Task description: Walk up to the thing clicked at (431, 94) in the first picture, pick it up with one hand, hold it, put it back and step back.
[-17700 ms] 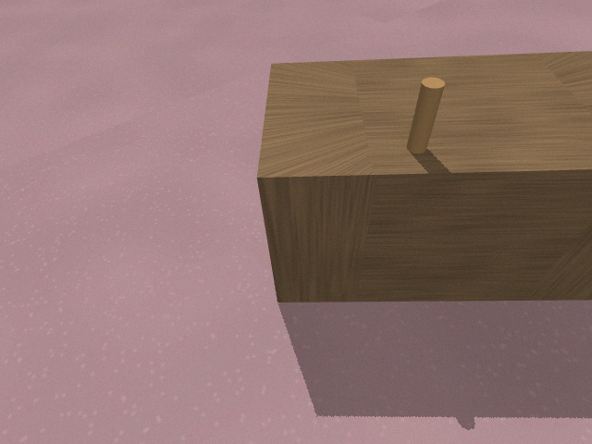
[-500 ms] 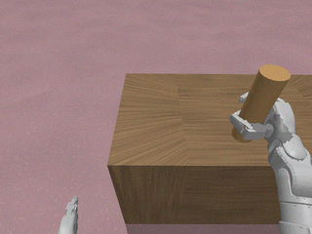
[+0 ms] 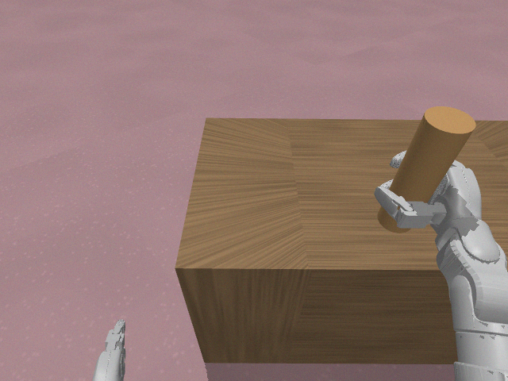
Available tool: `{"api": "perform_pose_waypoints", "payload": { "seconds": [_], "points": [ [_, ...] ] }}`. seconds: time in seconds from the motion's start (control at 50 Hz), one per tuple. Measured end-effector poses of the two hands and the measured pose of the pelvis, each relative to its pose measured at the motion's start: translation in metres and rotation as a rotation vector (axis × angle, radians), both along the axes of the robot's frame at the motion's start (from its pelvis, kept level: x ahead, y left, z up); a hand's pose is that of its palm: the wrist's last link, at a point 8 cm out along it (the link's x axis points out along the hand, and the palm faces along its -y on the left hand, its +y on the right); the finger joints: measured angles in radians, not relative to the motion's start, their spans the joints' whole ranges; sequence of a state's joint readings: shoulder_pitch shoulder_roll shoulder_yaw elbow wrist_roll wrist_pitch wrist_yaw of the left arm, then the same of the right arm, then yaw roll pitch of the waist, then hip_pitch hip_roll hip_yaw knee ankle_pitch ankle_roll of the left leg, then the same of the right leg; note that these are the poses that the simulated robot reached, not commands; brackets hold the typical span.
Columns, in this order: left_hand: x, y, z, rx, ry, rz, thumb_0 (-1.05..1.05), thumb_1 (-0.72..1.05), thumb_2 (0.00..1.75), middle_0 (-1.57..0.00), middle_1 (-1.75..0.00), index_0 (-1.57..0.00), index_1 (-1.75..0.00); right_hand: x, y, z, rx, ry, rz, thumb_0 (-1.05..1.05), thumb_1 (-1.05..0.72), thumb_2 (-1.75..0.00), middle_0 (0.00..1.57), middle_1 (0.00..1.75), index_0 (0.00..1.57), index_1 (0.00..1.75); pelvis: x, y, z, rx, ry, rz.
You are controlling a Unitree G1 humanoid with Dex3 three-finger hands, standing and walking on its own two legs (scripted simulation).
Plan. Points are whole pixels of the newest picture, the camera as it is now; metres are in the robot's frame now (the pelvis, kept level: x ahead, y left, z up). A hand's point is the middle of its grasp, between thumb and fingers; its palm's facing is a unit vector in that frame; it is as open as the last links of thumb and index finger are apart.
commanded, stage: hold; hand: right
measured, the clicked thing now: (417, 177) +0.33 -0.18 +0.21
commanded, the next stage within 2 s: crouch in 1.16 s
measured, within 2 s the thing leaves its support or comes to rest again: neither
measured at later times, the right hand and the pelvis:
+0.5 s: hand (395, 186) +0.34 -0.17 +0.18, palm faces +0.13 +0.99 +0.00, open 7.6 cm; pelvis +0.01 +0.00 +0.00, yaw +0 degrees
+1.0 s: hand (394, 188) +0.34 -0.16 +0.18, palm faces +0.11 +0.99 +0.00, open 7.6 cm; pelvis +0.00 +0.00 +0.00, yaw +0 degrees
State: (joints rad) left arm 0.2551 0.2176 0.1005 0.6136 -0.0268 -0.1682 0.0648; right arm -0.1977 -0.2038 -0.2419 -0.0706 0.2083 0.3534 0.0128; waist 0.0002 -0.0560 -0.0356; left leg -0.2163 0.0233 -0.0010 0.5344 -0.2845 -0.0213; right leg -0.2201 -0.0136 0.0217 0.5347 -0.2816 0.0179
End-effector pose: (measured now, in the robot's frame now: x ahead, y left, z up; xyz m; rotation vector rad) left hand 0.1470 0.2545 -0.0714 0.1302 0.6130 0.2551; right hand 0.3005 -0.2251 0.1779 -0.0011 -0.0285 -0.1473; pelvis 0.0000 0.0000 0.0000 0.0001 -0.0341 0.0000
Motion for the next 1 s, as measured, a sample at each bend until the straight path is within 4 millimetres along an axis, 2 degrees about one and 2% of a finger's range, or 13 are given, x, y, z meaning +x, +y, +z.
{"api": "perform_pose_waypoints", "payload": {
  "seconds": [0.2, 0.4, 0.52, 0.62, 0.78, 0.88, 1.0],
  "points": [
    [0.009, -0.001, -0.001, -0.009, -0.002, -0.009, -0.01, -0.52, 0.05, -0.06, -0.05, -0.06, -0.05, 0.007, 0.008, 0.004, -0.012, 0.001, 0.019, -0.01, 0.14, -1.11, 0.84, 1.19, 0.87, 1.2, 0.003, 0.002, 0.0, -0.001, 0.003, -0.003],
    [0.007, 0.006, -0.004, -0.01, 0.024, 0.005, -0.01, -0.52, 0.05, -0.06, -0.05, -0.06, -0.05, 0.011, 0.004, 0.005, -0.007, 0.0, 0.001, -0.01, 0.14, -1.11, 0.84, 1.19, 0.87, 1.19, 0.009, 0.004, 0.001, -0.002, 0.011, -0.002],
    [0.011, 0.005, -0.004, -0.009, 0.031, -0.001, -0.01, -0.52, 0.05, -0.06, -0.05, -0.06, -0.05, 0.013, 0.009, -0.003, -0.001, 0.022, 0.016, -0.01, 0.14, -1.11, 0.84, 1.19, 0.87, 1.19, 0.009, 0.004, 0.0, -0.002, 0.011, -0.003],
    [0.016, 0.007, 0.004, 0.002, -0.007, 0.005, -0.01, -0.52, 0.05, -0.06, -0.05, -0.06, -0.05, 0.013, 0.01, -0.006, 0.002, 0.031, 0.015, -0.01, 0.14, -1.11, 0.84, 1.19, 0.87, 1.19, 0.009, 0.004, 0.001, -0.002, 0.01, -0.003],
    [0.008, 0.005, -0.001, -0.008, 0.031, 0.007, -0.01, -0.52, 0.05, -0.06, -0.05, -0.06, -0.05, 0.008, 0.0, -0.001, -0.007, -0.003, -0.015, -0.01, 0.14, -1.11, 0.84, 1.19, 0.87, 1.19, 0.01, 0.003, 0.001, 0.0, 0.008, 0.0],
    [0.007, 0.0, -0.007, -0.021, 0.048, 0.001, -0.01, -0.53, 0.05, -0.06, -0.05, -0.06, -0.05, 0.006, 0.004, 0.001, -0.018, -0.002, 0.005, -0.01, 0.14, -1.11, 0.84, 1.19, 0.87, 1.19, 0.007, 0.001, 0.001, 0.001, 0.004, -0.002],
    [0.013, 0.001, 0.003, -0.009, -0.005, 0.003, -0.01, -0.52, 0.05, -0.06, -0.05, -0.06, -0.05, 0.009, 0.011, -0.001, -0.004, 0.015, 0.032, -0.01, 0.14, -1.11, 0.84, 1.19, 0.87, 1.19, 0.005, 0.0, 0.001, -0.001, 0.002, -0.001]
  ]
}}
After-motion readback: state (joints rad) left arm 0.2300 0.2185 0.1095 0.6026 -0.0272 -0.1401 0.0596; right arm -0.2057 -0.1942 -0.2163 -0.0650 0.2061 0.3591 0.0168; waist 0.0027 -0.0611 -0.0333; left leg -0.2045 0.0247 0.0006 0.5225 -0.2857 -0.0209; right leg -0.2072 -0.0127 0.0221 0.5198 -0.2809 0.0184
